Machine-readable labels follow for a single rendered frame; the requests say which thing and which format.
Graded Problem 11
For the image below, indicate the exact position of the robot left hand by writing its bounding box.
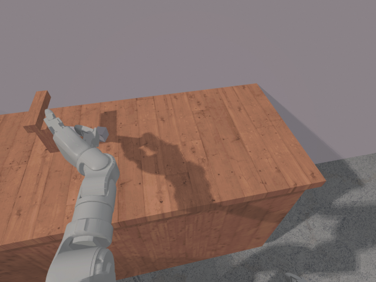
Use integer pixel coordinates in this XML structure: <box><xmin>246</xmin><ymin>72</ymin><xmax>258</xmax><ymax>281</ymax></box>
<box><xmin>44</xmin><ymin>109</ymin><xmax>100</xmax><ymax>167</ymax></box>

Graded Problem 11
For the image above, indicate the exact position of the tap lever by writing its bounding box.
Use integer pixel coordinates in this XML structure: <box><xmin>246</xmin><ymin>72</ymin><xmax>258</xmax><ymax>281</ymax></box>
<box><xmin>65</xmin><ymin>126</ymin><xmax>109</xmax><ymax>142</ymax></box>

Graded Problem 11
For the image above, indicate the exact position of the left robot forearm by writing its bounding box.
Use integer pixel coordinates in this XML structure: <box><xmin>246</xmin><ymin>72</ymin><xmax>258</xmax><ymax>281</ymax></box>
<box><xmin>45</xmin><ymin>147</ymin><xmax>120</xmax><ymax>282</ymax></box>

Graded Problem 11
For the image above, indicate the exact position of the counter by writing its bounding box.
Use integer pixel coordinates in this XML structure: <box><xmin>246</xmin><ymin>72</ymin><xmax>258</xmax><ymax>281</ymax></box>
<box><xmin>0</xmin><ymin>83</ymin><xmax>326</xmax><ymax>282</ymax></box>

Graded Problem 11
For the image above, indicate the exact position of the robot left upper arm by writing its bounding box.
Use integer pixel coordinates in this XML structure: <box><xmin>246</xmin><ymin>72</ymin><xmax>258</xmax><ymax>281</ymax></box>
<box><xmin>47</xmin><ymin>247</ymin><xmax>116</xmax><ymax>282</ymax></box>

